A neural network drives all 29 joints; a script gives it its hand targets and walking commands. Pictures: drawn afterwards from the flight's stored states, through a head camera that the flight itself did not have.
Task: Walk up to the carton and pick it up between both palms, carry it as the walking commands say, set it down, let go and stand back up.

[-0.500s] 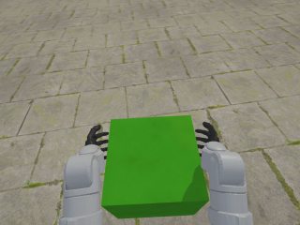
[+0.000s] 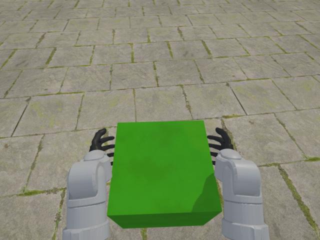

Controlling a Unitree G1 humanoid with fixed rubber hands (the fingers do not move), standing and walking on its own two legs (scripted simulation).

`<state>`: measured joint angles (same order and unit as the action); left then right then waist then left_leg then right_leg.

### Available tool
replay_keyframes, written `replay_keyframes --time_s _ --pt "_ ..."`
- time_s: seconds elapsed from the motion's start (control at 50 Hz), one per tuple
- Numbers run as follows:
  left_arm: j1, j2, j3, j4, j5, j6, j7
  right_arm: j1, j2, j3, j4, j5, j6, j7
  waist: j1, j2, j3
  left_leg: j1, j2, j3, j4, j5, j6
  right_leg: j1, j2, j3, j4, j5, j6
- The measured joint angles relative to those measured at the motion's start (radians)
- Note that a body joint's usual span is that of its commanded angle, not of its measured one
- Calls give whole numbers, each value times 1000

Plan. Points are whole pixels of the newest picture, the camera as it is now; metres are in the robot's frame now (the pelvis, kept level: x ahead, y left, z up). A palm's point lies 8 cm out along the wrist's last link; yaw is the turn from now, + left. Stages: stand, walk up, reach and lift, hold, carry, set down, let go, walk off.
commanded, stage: carry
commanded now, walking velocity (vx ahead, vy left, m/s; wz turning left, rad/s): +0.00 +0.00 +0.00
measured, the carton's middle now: (162, 176) +0.29 +0.00 -0.01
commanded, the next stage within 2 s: hold in 1.66 s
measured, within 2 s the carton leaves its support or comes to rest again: neither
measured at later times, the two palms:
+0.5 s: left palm (71, 175) +0.25 +0.19 +0.10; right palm (210, 172) +0.25 -0.10 +0.09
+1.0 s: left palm (64, 200) +0.19 +0.19 +0.10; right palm (218, 198) +0.19 -0.11 +0.09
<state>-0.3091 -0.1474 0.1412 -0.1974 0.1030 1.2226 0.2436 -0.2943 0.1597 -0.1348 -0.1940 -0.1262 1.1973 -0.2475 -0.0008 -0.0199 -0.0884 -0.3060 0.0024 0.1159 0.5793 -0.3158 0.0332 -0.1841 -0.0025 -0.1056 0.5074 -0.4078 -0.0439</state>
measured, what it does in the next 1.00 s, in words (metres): shifts its weight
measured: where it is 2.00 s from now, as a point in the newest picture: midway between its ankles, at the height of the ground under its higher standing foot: outside the picture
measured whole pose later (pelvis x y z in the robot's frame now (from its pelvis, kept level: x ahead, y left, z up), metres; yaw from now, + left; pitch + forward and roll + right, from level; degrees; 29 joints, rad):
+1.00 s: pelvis -0.09 +0.04 +0.01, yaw +0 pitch +2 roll +0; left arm -0.32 -0.13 0.12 -0.12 0.11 1.23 0.23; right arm -0.30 0.16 -0.16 -0.14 -0.12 1.21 -0.26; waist 0.00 0.01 -0.09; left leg -0.32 -0.03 0.13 0.44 -0.16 0.09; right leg -0.26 -0.05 -0.12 0.49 -0.26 0.00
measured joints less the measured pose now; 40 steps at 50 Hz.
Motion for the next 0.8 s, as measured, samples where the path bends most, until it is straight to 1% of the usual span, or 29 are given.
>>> replay_keyframes --time_s 0.04,0.12,0.18,0.3,0.34,0.4,0.46,0.52,0.6,0.64,0.7,0.76,0.8 --pt "1 -3 3 16 13 -8 -14 -1 0 -1 9 -3 1 -3 -6 0 -12 1 -5 3 -3 -6 6 -1 -7 0 2 -3 11" --pt "15 11 0 12 23 -6 -32 -7 2 11 17 13 9 -25 -14 0 -27 0 -12 11 -2 -24 21 -13 -18 4 16 -11 26" --pt "16 15 -6 -6 18 7 -22 0 0 15 14 18 5 -21 -15 -2 -32 -2 -18 12 -4 -31 28 -19 -26 -1 25 -12 36" --pt "18 13 -6 10 21 0 -22 -4 1 7 32 16 0 -18 -11 10 -31 2 -36 19 -29 -19 44 -32 -46 -1 36 -2 55" --pt "17 6 -5 12 20 -6 -17 -3 1 2 29 11 -3 -10 -9 22 -26 1 -38 19 -33 -10 49 -29 -48 -4 27 7 56" --pt "16 -2 -11 -3 11 5 3 11 -3 -3 12 16 -1 -3 -5 32 -17 3 -38 15 -42 2 52 -23 -48 -10 12 27 60" --pt "19 -5 -11 -1 18 5 -4 17 -5 1 6 14 3 -4 -3 30 -15 5 -40 16 -55 21 55 -24 -50 -11 6 42 62" --pt "25 -5 -11 -9 7 5 0 15 -4 0 -6 21 15 -13 -3 27 -11 11 -43 17 -68 38 58 -22 -53 -12 2 55 64" --pt "24 -1 -15 -5 9 9 5 14 -4 -2 9 17 9 -4 -2 19 -18 16 -45 15 -84 62 60 -21 -55 -15 -2 71 63" --pt "24 1 -18 -13 3 19 8 16 -4 -2 -1 24 18 -10 1 18 -17 19 -45 15 -93 74 60 -20 -54 -15 -8 81 62" --pt "14 3 -15 6 11 22 0 9 -3 -5 12 14 23 -7 3 18 -20 15 -45 15 -103 91 61 -28 -54 -16 -10 95 61" --pt "11 12 -20 15 5 27 -2 5 -2 -6 14 16 34 -14 6 21 -15 12 -44 19 -114 109 61 -36 -53 -12 -12 109 59" --pt "4 14 -20 29 5 29 0 2 -1 -12 25 13 34 -11 4 25 -11 7 -45 17 -125 123 61 -44 -55 -14 -13 118 58"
